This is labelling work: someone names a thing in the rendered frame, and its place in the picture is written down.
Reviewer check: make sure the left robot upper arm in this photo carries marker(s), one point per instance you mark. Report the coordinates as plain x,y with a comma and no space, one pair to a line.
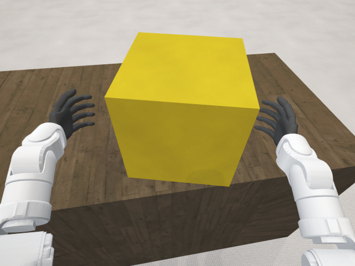
26,249

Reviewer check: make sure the robot right forearm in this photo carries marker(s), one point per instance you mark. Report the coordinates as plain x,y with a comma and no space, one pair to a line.
321,215

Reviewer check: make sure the right robot upper arm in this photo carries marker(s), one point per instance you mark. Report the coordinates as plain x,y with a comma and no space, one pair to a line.
328,257

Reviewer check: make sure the robot right hand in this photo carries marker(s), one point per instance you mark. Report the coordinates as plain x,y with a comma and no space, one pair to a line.
285,119

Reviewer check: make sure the carton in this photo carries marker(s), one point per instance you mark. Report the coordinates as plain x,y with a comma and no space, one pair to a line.
183,107

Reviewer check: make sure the robot left forearm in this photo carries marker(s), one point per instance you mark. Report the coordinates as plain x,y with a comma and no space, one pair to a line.
25,202

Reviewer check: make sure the pedestal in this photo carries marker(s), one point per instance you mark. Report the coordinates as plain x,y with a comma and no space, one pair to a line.
102,217

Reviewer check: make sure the robot left hand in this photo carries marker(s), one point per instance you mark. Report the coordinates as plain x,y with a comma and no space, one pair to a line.
63,111

